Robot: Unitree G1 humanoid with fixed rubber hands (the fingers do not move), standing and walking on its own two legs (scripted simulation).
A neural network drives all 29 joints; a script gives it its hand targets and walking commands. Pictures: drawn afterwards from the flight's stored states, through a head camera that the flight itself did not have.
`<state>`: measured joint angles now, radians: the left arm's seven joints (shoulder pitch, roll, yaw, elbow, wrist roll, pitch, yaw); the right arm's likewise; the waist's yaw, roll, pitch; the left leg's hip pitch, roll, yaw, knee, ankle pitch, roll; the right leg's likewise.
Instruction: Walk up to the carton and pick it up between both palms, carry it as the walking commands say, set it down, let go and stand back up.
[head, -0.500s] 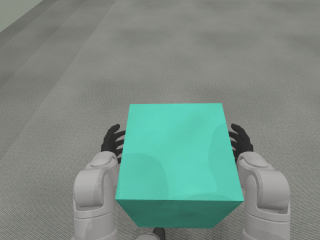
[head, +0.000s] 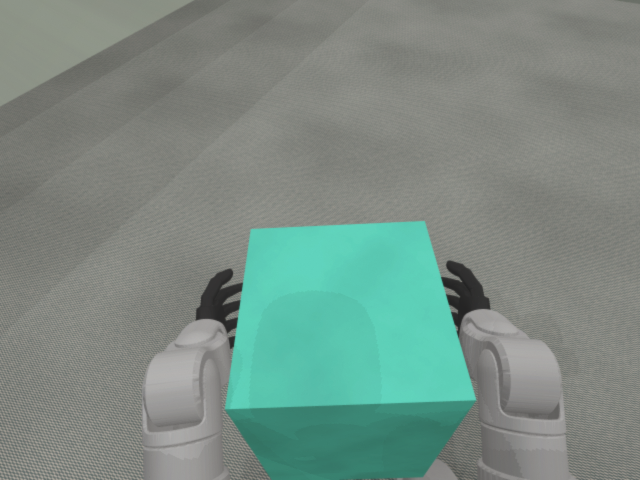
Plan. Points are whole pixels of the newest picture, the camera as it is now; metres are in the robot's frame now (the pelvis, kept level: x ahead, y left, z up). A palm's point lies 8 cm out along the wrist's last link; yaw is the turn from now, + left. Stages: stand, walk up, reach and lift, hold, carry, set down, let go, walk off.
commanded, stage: carry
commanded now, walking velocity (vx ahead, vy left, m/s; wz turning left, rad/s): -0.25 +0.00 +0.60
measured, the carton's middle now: (342, 361) +0.26 +0.01 -0.01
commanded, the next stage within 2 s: none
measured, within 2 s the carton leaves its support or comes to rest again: neither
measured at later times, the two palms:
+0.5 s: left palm out of the picture +0.06 +0.19 +0.11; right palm (475, 471) +0.12 -0.10 +0.09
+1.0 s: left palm out of the picture -0.21 +0.24 +0.09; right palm out of the picture -0.05 -0.01 +0.09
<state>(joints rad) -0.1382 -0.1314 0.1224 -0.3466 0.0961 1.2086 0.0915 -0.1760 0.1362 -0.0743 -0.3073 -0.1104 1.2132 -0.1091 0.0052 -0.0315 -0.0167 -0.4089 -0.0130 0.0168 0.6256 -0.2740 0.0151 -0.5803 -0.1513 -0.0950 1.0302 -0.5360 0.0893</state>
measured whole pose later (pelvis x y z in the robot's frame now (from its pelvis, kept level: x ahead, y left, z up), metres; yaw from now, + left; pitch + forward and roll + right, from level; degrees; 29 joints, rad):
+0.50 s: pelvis -0.17 -0.01 +0.02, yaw +16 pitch +3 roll +4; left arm -0.15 -0.13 0.08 -0.38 0.09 1.20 0.10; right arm -0.17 0.13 -0.10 -0.41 -0.10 1.24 -0.11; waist -0.04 0.00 -0.03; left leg -0.56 -0.03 0.05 1.08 -0.42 -0.04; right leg -0.34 -0.14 -0.15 0.57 -0.26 -0.01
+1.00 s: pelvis -0.36 -0.03 +0.00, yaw +33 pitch +5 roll -1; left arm -0.17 -0.14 0.10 -0.35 0.06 1.19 0.12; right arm -0.16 0.13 -0.09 -0.38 -0.12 1.20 -0.10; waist 0.01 0.04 -0.07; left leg -0.52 -0.06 -0.10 0.45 -0.01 0.02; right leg -0.34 0.02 -0.05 0.68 -0.49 0.07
